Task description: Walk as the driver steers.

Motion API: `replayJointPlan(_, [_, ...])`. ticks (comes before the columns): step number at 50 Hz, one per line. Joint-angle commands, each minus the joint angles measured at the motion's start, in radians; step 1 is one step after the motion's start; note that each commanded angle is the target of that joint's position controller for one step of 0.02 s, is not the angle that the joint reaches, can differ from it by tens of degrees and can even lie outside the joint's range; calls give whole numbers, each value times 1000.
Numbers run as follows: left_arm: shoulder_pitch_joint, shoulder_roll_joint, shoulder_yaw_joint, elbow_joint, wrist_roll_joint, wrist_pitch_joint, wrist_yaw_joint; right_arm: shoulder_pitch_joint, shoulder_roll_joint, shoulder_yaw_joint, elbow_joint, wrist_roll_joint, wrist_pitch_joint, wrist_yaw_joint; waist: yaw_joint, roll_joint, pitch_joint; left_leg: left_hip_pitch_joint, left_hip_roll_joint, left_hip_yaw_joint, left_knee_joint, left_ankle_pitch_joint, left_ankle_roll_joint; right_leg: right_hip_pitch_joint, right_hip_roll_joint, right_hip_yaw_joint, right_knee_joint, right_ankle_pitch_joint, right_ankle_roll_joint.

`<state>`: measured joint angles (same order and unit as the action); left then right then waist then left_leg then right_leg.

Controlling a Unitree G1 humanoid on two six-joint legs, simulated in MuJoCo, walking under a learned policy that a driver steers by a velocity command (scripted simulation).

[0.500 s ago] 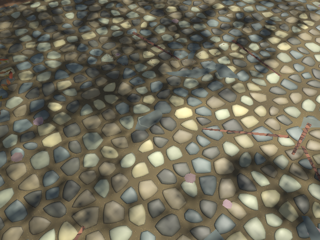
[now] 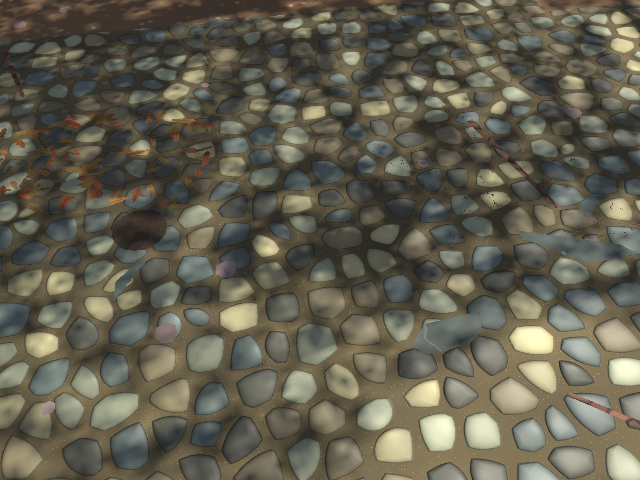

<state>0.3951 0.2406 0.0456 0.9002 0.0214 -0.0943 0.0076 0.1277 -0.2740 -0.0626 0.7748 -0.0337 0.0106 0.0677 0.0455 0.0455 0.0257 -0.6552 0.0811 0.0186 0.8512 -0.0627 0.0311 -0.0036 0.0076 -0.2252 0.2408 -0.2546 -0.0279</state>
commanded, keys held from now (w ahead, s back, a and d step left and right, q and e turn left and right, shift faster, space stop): w+q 0.70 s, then w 0.30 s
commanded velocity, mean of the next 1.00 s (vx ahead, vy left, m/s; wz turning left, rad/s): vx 0.50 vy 0.00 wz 0.51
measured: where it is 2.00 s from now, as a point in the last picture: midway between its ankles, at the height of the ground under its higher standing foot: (180, 276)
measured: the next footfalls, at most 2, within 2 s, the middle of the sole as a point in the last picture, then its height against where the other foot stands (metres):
left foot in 0.16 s outside the picture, level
right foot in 0.70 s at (337, 431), level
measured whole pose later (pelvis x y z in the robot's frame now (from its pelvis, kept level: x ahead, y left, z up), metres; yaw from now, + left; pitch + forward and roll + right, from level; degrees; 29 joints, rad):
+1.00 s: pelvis +0.53 +0.13 +0.00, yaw +31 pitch +1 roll -1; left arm 0.39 0.25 0.04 0.88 0.02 -0.09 -0.02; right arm 0.17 -0.29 -0.04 0.76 -0.04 -0.02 0.05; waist 0.05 0.05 0.02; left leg -0.58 0.03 -0.06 0.88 -0.19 0.03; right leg -0.10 0.03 -0.08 0.28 -0.20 -0.04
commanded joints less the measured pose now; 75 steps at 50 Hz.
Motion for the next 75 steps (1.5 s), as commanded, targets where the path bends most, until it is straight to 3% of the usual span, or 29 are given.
replayJointPlan(1, [-16, 137, 30, -46, 0, -12, 5, -114, -16, 11, -97, -2, -13, 13, -5, -122, 66, 24, -2, 51, -126, 28, 24, -32, -274, 66, -91, 350, -105])
replayJointPlan(5, [16, 173, 40, -19, 3, 13, 13, -127, -38, 4, -116, -11, -12, 7, -14, -134, 48, 113, -71, 122, -214, -131, 91, 80, -292, -2, 58, 694, -80])
replayJointPlan(7, [15, 205, 47, -14, 2, 33, 15, 23, -66, -15, -77, -14, -20, -8, -83, -137, -51, 297, -155, 145, -259, -216, 141, 89, -286, -32, 330, 923, -70])
replayJointPlan(8, [5, 203, 45, -24, 1, 40, 14, 196, -97, -35, -20, -21, -31, -22, -160, -86, -150, 530, -174, 113, -334, -180, 175, -20, -263, -53, 576, 805, -42])
replayJointPlan(9, [29, 125, 24, -73, -6, 37, 7, 303, -211, -68, -1, -29, -32, -39, -178, 66, -267, 831, 71, -234, -376, -346, 255, -337, -203, -51, 903, 337, 3])
replayJointPlan(10, [-15, 102, 23, -147, -3, 26, -8, 267, -299, -86, -29, 6, -24, -45, -137, 205, -333, 979, 279, -780, -551, -282, 382, -667, 8, 101, 1176, -306, 56])
replayJointPlan(11, [-143, 155, 30, -168, 6, 19, -11, 273, -269, -81, -21, 20, -14, -52, -175, 37, -235, 939, 251, -672, -578, -183, 357, -779, -47, 240, 1192, -222, 46])
replayJointPlan(13, [-129, 121, 19, -151, -7, 3, -11, 181, -165, -53, -9, 25, -22, -64, -83, -46, -50, 675, 167, -424, -578, 60, 283, -701, -126, 245, 1021, -76, 32])
replayJointPlan(14, [-115, 121, 20, -147, 11, 16, -10, 146, -138, -44, -11, 31, -30, -67, -46, -45, -26, 588, 116, -356, -587, 145, 259, -634, -139, 252, 963, -71, 40])
replayJointPlan(19, [-144, 91, 14, -162, 28, 71, -22, 179, -147, -42, -4, 34, -64, -58, -24, -23, -29, 487, 38, -281, -639, 184, 251, -594, -124, 228, 809, 15, 79])
replayJointPlan(29, [-478, 95, -3, -279, 9, 50, -35, 354, -162, -46, 30, 21, -61, -73, -143, 19, 22, 652, 39, -362, -564, 272, 201, -663, -46, 236, 412, 219, 71])
replayJointPlan(32, [-404, 125, 3, -272, 4, 38, -29, 301, -185, -51, 13, 17, -61, -83, -88, 38, 13, 617, 48, -397, -498, 341, 155, -475, -15, 250, 310, 150, 36])
replayJointPlan(34, [-186, 171, 24, -210, 6, 22, -9, 251, -196, -51, 4, 22, -69, -73, 21, -4, -86, 536, -24, -358, -264, 462, 108, -152, 15, 233, 225, 117, -4])
replayJointPlan(35, [-38, 233, 41, -198, 25, 11, 8, 256, -142, -36, -14, 33, -78, -62, 80, -92, -216, 427, -91, -296, -8, 280, 82, 77, -153, 399, 185, -42, -50])
replayJointPlan(36, [9, 324, 58, -202, 47, 18, 17, 362, -33, -12, -42, 58, -78, -64, 28, -307, -337, 139, -244, -171, 278, -411, 45, 323, -438, 836, 107, -140, -154])
replayJointPlan(37, [-36, 284, 58, -195, 24, 32, 10, 382, -110, -17, -23, 25, -69, -71, -2, -275, -309, 30, -193, -161, 391, -464, 54, 243, -450, 1038, 33, -262, -203])
replayJointPlan(39, [-151, 127, 22, -199, 12, 31, -3, 268, -114, -17, -9, 7, -61, -58, -24, -76, -69, 47, -110, -149, 360, -298, 47, -16, -340, 732, 0, -187, -167])
replayJointPlan(41, [-148, 102, 11, -166, 11, 19, -5, 244, -88, -11, -14, -5, -48, -42, -47, -146, -19, 102, -78, -138, 282, -270, 33, -122, -254, 539, -30, 28, -132])
replayJointPlan(45, [-88, 127, 19, -112, -6, -16, -21, 195, -68, -1, -26, -10, -33, -28, -59, -150, -22, 76, -81, -126, 208, -222, 14, -120, -243, 415, -59, 264, -160])
replayJointPlan(53, [7, 157, 28, -38, -11, -3, -29, -95, -35, 40, -104, -1, -47, -12, -1, -145, 23, 166, -39, 29, -209, -36, -6, -131, -210, 268, -87, 319, -138])
replayJointPlan(56, [31, 180, 33, -13, -8, 9, -25, -101, -57, 34, -110, -2, -53, -25, -10, -143, 26, 219, -55, 45, -277, -96, 28, -67, -250, 280, -27, 401, -127])
replayJointPlan(58, [30, 176, 30, 1, -13, 20, -21, 40, -72, 22, -59, -15, -66, -37, -82, -101, -35, 424, -100, 62, -386, -103, 64, -68, -212, 225, 176, 589, -100])
replayJointPlan(59, [34, 146, 19, -5, -13, 21, -20, 201, -114, 4, -6, -29, -76, -48, -141, -51, -136, 642, -56, 1, -399, -133, 96, -157, -163, 185, 378, 535, -77])
replayJointPlan(60, [42, 67, -5, -63, -30, 17, -24, 344, -217, -22, 7, -45, -80, -62, -183, 134, -272, 907, 233, -379, -469, -293, 180, -427, -63, 114, 720, 167, -29])
replayJointPlan(61, [59, 105, 10, -66, -15, 23, -19, 356, -253, -36, 24, -3, -66, -66, -161, 225, -292, 927, 339, -682, -594, -281, 245, -614, 37, 181, 914, -268, -29])
replayJointPlan(62, [8, 150, 25, -61, 0, 31, -15, 274, -198, -23, 16, 15, -61, -65, -129, 99, -157, 837, 294, -552, -582, -266, 232, -683, -30, 252, 970, -221, -42])
replayJointPlan(63, [-30, 125, 19, -65, -4, 28, -22, 207, -134, -7, 8, 16, -67, -62, -102, 49, -74, 724, 245, -438, -600, -196, 217, -675, -63, 257, 943, -145, -45])
replayJointPlan(65, [-33, 98, 15, -53, 4, 41, -30, 147, -73, 11, 16, 18, -80, -61, -45, 50, -9, 575, 159, -287, -661, -78, 163, -588, -106, 249, 843, -73, -30])
replayJointPlan(75, [-306, 50, -2, -121, 10, 65, -50, 284, -81, 5, 129, 26, -104, -62, -68, 12, 59, 592, 94, -94, -744, 158, 176, -651, -111, 186, 530, 212, 30])
Over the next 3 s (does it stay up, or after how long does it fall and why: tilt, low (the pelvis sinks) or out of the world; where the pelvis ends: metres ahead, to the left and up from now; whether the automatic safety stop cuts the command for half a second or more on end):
stays up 1.45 0.51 0.00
